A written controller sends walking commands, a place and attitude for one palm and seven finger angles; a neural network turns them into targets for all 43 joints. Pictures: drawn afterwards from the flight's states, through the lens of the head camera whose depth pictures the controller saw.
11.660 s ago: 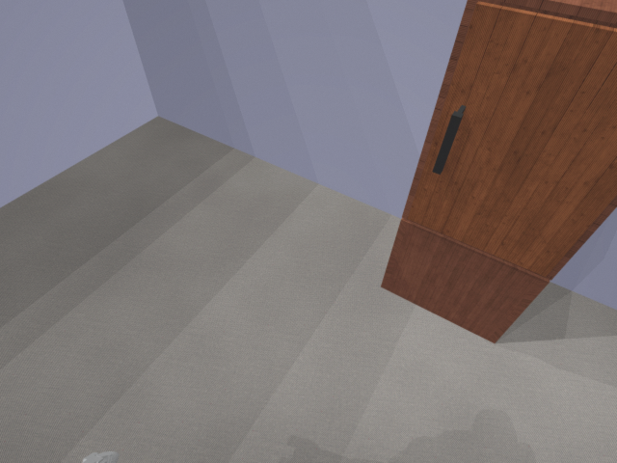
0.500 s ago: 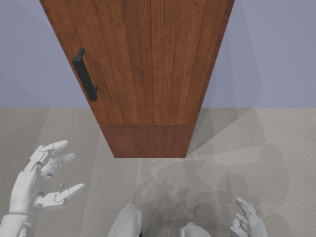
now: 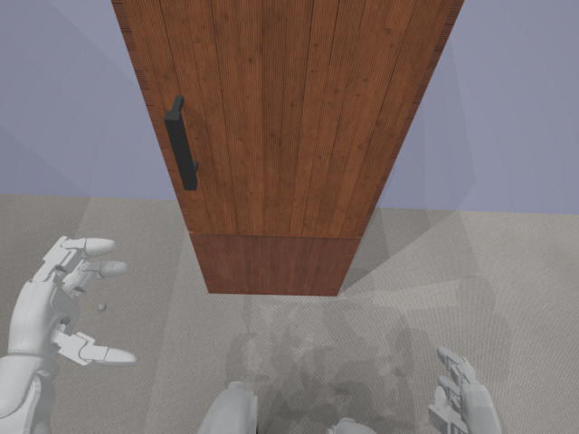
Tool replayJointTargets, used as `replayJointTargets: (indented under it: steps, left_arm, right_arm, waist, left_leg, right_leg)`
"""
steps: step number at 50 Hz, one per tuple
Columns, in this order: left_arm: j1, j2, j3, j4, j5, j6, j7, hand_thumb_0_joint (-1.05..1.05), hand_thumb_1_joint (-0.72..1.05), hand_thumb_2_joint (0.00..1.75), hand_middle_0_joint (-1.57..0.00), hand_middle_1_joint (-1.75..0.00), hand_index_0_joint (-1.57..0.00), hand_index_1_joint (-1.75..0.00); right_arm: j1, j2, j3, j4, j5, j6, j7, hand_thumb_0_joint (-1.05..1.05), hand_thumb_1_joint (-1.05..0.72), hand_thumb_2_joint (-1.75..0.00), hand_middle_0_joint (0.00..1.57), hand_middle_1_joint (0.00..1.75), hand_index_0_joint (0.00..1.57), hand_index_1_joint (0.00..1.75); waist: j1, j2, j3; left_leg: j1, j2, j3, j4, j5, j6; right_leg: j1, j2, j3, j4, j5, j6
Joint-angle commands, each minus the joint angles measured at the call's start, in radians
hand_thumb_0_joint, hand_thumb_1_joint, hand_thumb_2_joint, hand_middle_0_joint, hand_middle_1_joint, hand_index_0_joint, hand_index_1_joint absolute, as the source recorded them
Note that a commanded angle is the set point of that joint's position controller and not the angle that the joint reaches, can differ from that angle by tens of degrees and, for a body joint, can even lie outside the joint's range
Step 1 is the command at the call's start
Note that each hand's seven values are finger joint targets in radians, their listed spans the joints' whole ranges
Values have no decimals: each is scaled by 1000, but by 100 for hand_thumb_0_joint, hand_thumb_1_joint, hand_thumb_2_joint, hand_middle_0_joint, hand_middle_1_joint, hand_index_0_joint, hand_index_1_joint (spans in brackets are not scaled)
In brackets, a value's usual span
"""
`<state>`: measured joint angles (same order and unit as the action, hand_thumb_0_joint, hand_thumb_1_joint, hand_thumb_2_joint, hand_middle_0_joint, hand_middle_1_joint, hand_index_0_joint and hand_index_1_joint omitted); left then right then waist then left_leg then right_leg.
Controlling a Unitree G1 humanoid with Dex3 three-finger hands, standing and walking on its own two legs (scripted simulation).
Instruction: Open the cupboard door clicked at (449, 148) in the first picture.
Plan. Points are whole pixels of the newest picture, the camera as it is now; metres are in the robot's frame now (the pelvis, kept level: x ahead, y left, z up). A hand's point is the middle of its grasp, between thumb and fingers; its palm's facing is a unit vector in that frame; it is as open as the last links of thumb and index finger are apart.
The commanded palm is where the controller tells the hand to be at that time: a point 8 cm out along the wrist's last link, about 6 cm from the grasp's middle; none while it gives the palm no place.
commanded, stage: raise the hand with hooked fingers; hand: left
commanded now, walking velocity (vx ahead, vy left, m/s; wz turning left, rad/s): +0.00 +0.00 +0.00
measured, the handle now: (185, 145) +0.53 +0.22 +0.05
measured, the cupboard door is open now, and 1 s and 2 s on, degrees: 0 0 0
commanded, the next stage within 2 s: move the hooked fingers beside the handle in 0.78 s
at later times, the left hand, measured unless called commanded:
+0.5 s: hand (90, 272) +0.29 +0.28 +0.06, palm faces +0.06 -1.00 -0.04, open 14.0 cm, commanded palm +0.27 +0.32 +0.06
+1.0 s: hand (98, 271) +0.29 +0.27 +0.05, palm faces +0.09 -1.00 -0.04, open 14.0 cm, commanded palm +0.28 +0.31 +0.06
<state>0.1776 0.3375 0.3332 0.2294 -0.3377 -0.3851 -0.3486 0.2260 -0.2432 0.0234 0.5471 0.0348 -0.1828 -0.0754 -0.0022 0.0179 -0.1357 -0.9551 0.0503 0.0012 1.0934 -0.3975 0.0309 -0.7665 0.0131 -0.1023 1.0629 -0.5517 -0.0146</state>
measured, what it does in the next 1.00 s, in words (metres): stands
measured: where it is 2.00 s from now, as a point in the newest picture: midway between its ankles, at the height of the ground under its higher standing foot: outside the picture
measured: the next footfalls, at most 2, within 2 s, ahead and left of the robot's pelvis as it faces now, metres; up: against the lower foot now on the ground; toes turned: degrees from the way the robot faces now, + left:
none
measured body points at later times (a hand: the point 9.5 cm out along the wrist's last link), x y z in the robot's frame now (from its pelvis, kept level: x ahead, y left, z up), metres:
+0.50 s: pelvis +0.00 +0.00 +0.01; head +0.07 +0.02 +0.45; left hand +0.28 +0.33 +0.06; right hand +0.14 -0.26 -0.07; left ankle +0.07 +0.10 -0.66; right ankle -0.02 -0.12 -0.66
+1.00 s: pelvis +0.00 -0.01 +0.00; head +0.07 +0.01 +0.45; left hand +0.28 +0.32 +0.06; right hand +0.16 -0.26 -0.08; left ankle +0.07 +0.10 -0.66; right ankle -0.02 -0.12 -0.66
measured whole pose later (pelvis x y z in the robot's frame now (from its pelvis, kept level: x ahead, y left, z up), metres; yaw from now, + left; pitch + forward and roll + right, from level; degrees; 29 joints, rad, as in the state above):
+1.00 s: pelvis +0.00 -0.01 +0.00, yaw +0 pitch +14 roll -3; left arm -0.05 0.40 0.42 0.48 -0.35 -0.37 -0.45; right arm 0.26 -0.27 0.04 0.56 0.04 -0.15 -0.08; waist 0.00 0.02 -0.13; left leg -0.94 0.06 0.00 1.07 -0.39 0.02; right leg -0.76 0.02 -0.10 1.05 -0.55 -0.02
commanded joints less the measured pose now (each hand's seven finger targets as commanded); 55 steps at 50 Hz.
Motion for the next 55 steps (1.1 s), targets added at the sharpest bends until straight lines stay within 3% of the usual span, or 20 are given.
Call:
replayJointTargets:
  steps: [1,6,7,11,13,18,22,24,27,32,36,42,46,48,52,55]
  left_arm:
    - [-166,199,98,-168,-22,-49,-25,0,-50,30,-30,-120,-30,-120]
    - [-255,240,123,-118,-23,-39,-52,0,-50,30,-30,-120,-30,-120]
    - [-270,258,135,-106,-25,-36,-59,0,-50,30,-30,-120,-30,-120]
    - [-316,273,149,-48,-31,-21,-81,0,-50,30,-30,-120,-30,-120]
    - [-354,306,166,-34,-30,-23,-91,0,-50,30,-30,-120,-30,-120]
    - [-299,288,162,-7,-41,-21,-110,0,-50,30,-30,-120,-30,-120]
    - [-306,295,174,-1,-45,-30,-102,0,-50,30,-30,-120,-30,-120]
    - [-325,296,176,-13,-42,-39,-92,0,-50,30,-30,-120,-30,-120]
    - [-324,312,188,-42,-40,-55,-83,0,-50,30,-30,-120,-30,-120]
    - [-330,301,178,-27,-43,-61,-85,0,-50,30,-30,-120,-30,-120]
    - [-334,291,164,-21,-37,-51,-91,0,-50,30,-30,-120,-30,-120]
    - [-335,295,175,0,-49,-50,-97,0,-50,30,-30,-120,-30,-120]
    - [-406,302,167,35,-36,-44,-96,0,-50,30,-30,-120,-30,-120]
    - [-461,318,174,64,-31,-46,-100,0,-50,30,-30,-120,-30,-120]
    - [-577,348,173,98,-20,-57,-114,0,-50,30,-30,-120,-30,-120]
    - [-542,352,176,108,-13,-51,-121,0,-50,30,-30,-120,-30,-120]
  right_arm:
    - [12,-169,-70,-125,2,-38,-12,0,-90,-90,20,30,20,30]
    - [21,-177,-66,-118,2,-39,-18,0,-90,-90,20,30,20,30]
    - [25,-179,-63,-119,1,-39,-19,0,-90,-90,20,30,20,30]
    - [29,-183,-64,-113,5,-33,-21,0,-90,-90,20,30,20,30]
    - [35,-188,-62,-112,5,-32,-22,0,-90,-90,20,30,20,30]
    - [49,-187,-68,-116,5,-34,-12,0,-90,-90,20,30,20,30]
    - [54,-190,-74,-120,6,-28,-7,0,-90,-90,20,30,20,30]
    - [49,-189,-73,-119,5,-23,-4,0,-90,-90,20,30,20,30]
    - [58,-189,-76,-119,1,-22,-5,0,-90,-90,20,30,20,30]
    - [54,-185,-73,-113,4,-17,-7,0,-90,-90,20,30,20,30]
    - [44,-183,-71,-113,7,-11,-8,0,-90,-90,20,30,20,30]
    - [47,-180,-67,-114,7,-11,-11,0,-90,-90,20,30,20,30]
    - [41,-183,-63,-106,7,-7,-15,0,-90,-90,20,30,20,30]
    - [46,-184,-61,-96,5,-6,-20,0,-90,-90,20,30,20,30]
    - [56,-187,-60,-80,5,-8,-28,0,-90,-90,20,30,20,30]
    - [56,-185,-62,-83,5,-5,-23,0,-90,-90,20,30,20,30]
  waist:
    - [-11,105,-213]
    - [-12,101,-229]
    - [-4,128,-233]
    - [-12,86,-224]
    - [-9,105,-236]
    - [3,96,-261]
    - [1,69,-236]
    - [-1,99,-231]
    - [-1,97,-271]
    - [-7,85,-253]
    - [-7,109,-246]
    - [-11,65,-244]
    - [-22,76,-219]
    - [-30,54,-231]
    - [-34,82,-264]
    - [-12,124,-306]
  left_leg:
    - [386,-15,-74,-197,71,-8]
    - [413,-13,-85,-209,76,-10]
    - [412,-16,-85,-206,83,-11]
    - [410,-16,-81,-217,75,-8]
    - [420,-16,-78,-216,90,-8]
    - [435,-20,-65,-206,164,-5]
    - [398,-22,-63,-200,147,-3]
    - [408,-21,-62,-208,133,-5]
    - [418,-21,-58,-193,167,-2]
    - [393,-22,-51,-186,145,0]
    - [404,-21,-51,-192,144,0]
    - [369,-25,-42,-168,147,5]
    - [355,-22,-44,-167,110,4]
    - [333,-24,-38,-148,107,7]
    - [341,-21,-39,-128,119,8]
    - [378,-21,-37,-138,163,5]
  right_leg:
    - [-72,34,27,-174,133,-10]
    - [-67,34,26,-177,136,-13]
    - [-61,36,28,-173,140,-18]
    - [-56,34,29,-191,136,-13]
    - [-51,35,33,-192,141,-16]
    - [-22,35,35,-197,196,-15]
    - [-27,38,36,-189,186,-13]
    - [-38,35,37,-191,174,-12]
    - [-24,37,44,-183,201,-12]
    - [-16,37,52,-189,191,-10]
    - [-26,34,50,-193,192,-9]
    - [-9,38,64,-192,206,-5]
    - [-39,33,69,-195,172,-3]
    - [-33,31,82,-193,171,-1]
    - [-37,31,90,-179,176,-6]
    - [-21,29,84,-174,221,-8]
